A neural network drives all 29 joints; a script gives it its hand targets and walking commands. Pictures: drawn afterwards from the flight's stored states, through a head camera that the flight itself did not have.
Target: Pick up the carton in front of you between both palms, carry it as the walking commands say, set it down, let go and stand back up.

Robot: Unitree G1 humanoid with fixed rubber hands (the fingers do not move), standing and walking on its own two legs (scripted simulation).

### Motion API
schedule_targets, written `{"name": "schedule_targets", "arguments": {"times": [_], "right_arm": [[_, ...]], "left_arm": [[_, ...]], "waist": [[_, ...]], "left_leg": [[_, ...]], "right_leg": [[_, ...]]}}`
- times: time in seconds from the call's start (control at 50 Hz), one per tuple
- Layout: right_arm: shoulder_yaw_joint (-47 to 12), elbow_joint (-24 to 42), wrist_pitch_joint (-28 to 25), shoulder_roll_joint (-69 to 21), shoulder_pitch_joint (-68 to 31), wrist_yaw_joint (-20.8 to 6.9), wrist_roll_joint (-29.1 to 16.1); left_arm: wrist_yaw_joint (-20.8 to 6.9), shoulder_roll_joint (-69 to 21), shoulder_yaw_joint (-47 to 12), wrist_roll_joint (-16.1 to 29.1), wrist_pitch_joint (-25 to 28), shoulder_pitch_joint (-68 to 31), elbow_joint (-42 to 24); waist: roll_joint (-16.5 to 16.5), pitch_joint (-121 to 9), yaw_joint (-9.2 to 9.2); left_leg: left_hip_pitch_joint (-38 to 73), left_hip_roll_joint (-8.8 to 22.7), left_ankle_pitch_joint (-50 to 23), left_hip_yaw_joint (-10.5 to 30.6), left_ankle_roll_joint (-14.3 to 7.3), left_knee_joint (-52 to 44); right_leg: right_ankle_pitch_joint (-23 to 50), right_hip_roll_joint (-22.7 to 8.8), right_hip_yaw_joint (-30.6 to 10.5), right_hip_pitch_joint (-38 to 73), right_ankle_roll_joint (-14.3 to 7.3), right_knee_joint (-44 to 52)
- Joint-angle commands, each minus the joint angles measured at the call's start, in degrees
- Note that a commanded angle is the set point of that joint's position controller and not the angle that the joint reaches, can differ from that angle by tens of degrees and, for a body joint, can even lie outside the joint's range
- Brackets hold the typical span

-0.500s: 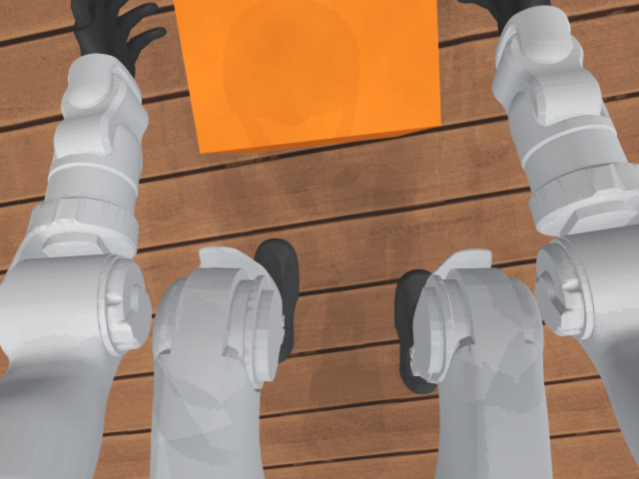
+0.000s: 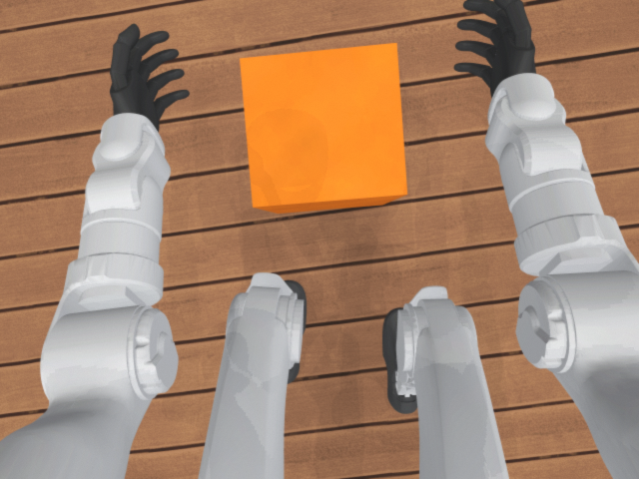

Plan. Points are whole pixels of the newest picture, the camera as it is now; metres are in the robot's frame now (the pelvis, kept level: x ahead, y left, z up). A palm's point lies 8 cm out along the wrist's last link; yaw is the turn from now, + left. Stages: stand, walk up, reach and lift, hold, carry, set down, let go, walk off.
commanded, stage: set down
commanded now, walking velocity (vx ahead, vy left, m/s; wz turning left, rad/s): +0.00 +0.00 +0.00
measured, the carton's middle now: (325, 145) +0.51 +0.06 -0.35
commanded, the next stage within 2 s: let go in 0.48 s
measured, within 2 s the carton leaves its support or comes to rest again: neither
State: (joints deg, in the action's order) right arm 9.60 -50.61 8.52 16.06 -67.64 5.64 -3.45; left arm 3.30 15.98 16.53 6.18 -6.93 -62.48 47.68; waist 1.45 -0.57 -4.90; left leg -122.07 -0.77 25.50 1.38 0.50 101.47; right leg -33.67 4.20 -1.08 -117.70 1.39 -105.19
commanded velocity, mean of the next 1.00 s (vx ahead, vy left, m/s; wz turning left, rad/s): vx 0.00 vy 0.00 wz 0.00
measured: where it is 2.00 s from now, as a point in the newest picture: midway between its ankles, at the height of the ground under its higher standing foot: (343, 363)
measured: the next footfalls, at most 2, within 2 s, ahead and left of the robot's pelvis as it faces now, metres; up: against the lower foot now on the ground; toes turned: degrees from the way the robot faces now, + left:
none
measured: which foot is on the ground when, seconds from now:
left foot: down 0.00-1.00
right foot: down 0.00-1.00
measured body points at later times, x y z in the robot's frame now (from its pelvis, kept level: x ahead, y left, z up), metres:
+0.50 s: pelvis +0.03 +0.00 +0.14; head +0.32 +0.03 +0.48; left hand +0.49 +0.27 +0.03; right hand +0.55 -0.13 +0.03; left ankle +0.12 +0.12 -0.44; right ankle +0.08 -0.12 -0.44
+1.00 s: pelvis +0.09 +0.02 +0.25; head +0.28 +0.03 +0.66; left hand +0.37 +0.27 +0.15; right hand +0.42 -0.18 +0.14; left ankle +0.12 +0.12 -0.44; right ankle +0.08 -0.12 -0.44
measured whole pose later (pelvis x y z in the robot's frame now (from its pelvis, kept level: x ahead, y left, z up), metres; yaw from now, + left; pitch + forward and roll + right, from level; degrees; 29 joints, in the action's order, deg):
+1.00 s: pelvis +0.09 +0.02 +0.25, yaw +1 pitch +27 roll -1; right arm 8.9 -33.9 2.2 8.9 -16.1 1.1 3.5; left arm -5.0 12.0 8.3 -0.5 -1.8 -12.4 31.7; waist -0.1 -4.1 -3.2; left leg -55.7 -1.7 15.5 1.4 -1.1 43.9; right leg -20.4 1.9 -4.0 -51.4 1.5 -44.4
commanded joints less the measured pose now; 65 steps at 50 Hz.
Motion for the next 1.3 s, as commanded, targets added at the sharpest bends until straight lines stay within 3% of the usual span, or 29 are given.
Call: {"name": "schedule_targets", "arguments": {"times": [0.0,0.1,0.5,0.66,0.78,1.0,1.14,1.28], "right_arm": [[0.52,9.94,0.05,5.54,-13.58,-0.15,0.44],[1.32,11.49,1.19,5.11,-10.9,-0.98,1.29],[4.7,7.5,-1.51,1.63,-1.53,-4.22,5.71],[4.67,15.66,-1.47,-3.16,18.16,-1.53,10.0],[2.42,23.62,-3.58,-3.34,30.56,-2.02,8.56],[-0.75,21.64,-8.79,-2.4,56.14,-5.26,6.54],[-2.59,25.19,-10.5,-0.9,68.16,-6.44,5.54],[-5.0,28.72,-9.15,-0.64,75.86,-7.66,4.61]], "left_arm": [[-0.49,8.02,1.26,0.02,-0.09,-10.21,-9.28],[-1.56,7.2,1.7,-0.54,-1.27,-7.61,-11.21],[-4.52,2.96,4.46,-6.28,1.33,0.99,-9.15],[-7.32,3.36,1.28,-10.9,1.49,18.66,-14.66],[-8.66,2.65,-2.87,-9.78,2.87,30.76,-20.65],[-7.57,-0.18,-8.81,-5.95,7.46,55.96,-21.72],[-6.85,0.39,-11.46,-5.15,8.79,68.96,-26.05],[-7.23,1.16,-12.69,-5.03,7.13,73.59,-28.06]], "waist": [[2.33,-65.92,-2.28],[2.39,-65.97,-1.72],[1.1,-56.95,-0.82],[-0.32,-59.56,-0.4],[-2.52,-48.17,0.22],[-3.78,-33.46,1.92],[-2.14,-21.32,2.63],[1.7,-7.65,4.32]], "left_leg": [[47.58,-2.48,-19.8,-5.75,1.64,-9.92],[50.7,-2.69,-21.11,-5.61,1.66,-15.32],[66.05,-1.92,-26.25,-3.9,1.48,-37.52],[82.6,-2.09,-33.38,-2.94,0.43,-44.92],[94.69,-0.89,-35.44,-0.46,0.22,-51.2],[111.32,0.63,-43.87,3.22,0.25,-60.44],[114.7,-0.36,-37.87,1.37,0.43,-70.0],[117.4,-2.01,-27.03,-0.59,0.32,-76.94]], "right_leg": [[13.03,2.28,5.39,27.42,0.59,14.38],[15.2,2.26,5.04,31.83,0.76,19.66],[22.15,1.03,2.65,46.41,1.17,42.57],[29.05,1.24,2.2,59.18,1.76,51.0],[26.51,0.74,2.04,60.78,1.2,58.01],[27.73,-0.19,0.58,71.51,-0.29,68.0],[31.05,-1.14,-0.24,89.76,-0.72,76.54],[30.45,-2.59,-0.63,101.16,-0.12,83.93]]}}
